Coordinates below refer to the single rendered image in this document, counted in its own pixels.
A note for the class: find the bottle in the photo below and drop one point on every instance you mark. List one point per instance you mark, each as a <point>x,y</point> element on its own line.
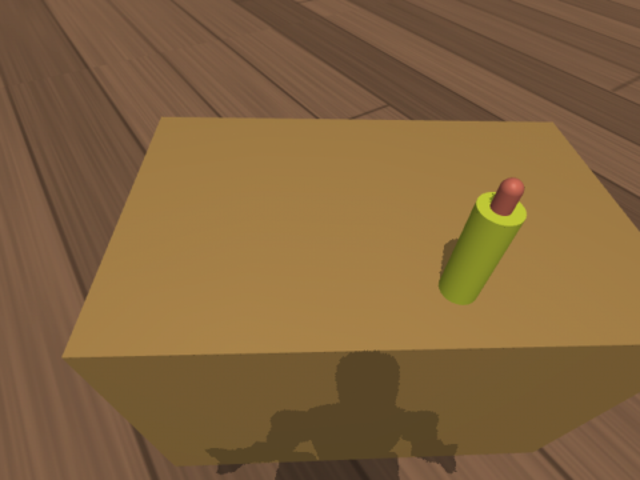
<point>492,225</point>

